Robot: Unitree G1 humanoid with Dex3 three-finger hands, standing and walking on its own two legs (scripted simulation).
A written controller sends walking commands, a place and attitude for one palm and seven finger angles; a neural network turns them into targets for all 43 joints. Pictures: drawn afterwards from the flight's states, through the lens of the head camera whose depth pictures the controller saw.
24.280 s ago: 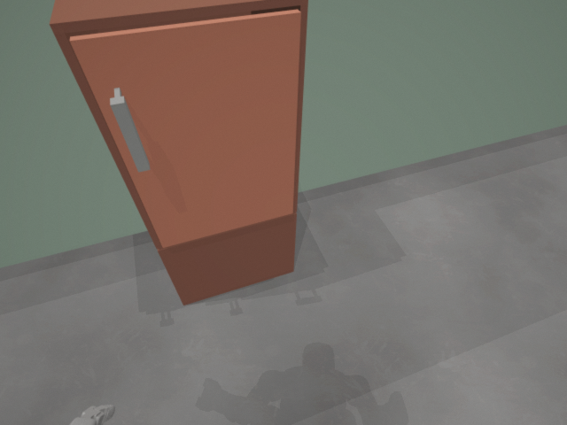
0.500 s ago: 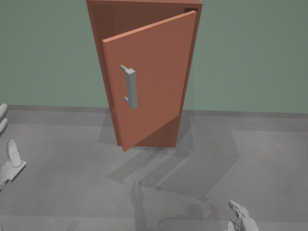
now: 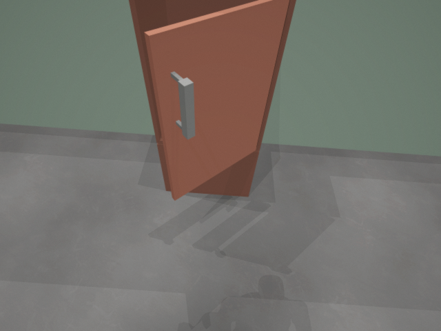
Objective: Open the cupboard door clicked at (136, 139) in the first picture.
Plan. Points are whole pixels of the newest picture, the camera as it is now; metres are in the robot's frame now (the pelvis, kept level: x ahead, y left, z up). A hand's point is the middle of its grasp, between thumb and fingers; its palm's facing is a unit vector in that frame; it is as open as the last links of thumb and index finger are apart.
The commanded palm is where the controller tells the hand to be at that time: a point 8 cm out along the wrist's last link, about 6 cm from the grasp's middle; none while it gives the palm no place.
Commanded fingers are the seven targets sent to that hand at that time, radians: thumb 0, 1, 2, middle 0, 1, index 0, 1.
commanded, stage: let the arm hang, fingers relaxed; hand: left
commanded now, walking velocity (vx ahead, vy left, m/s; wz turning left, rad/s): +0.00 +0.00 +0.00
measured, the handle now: (182, 106) +0.58 +0.13 +0.06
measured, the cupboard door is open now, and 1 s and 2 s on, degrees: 43 43 43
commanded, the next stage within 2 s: look to check the result in 0.66 s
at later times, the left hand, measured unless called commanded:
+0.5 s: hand out of the picture +0.05 +0.18 -0.17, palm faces +0.03 -0.98 -0.21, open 7.3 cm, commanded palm none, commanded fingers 0.00 0.90 0.90 -0.20 -0.30 -0.20 -0.30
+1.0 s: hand out of the picture +0.06 +0.18 -0.16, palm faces +0.04 -0.97 -0.22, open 7.3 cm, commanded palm none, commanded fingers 0.00 0.90 0.90 -0.20 -0.30 -0.20 -0.30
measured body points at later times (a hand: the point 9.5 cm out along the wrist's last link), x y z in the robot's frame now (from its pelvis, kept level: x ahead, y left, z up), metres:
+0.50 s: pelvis +0.02 +0.00 +0.01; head +0.04 -0.01 +0.46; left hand +0.05 +0.23 -0.15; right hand +0.01 -0.21 -0.16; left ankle +0.03 +0.13 -0.74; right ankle +0.06 -0.10 -0.74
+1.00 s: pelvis +0.05 -0.01 +0.01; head +0.07 -0.02 +0.46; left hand +0.06 +0.23 -0.15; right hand +0.05 -0.23 -0.16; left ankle +0.03 +0.13 -0.74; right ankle +0.06 -0.10 -0.74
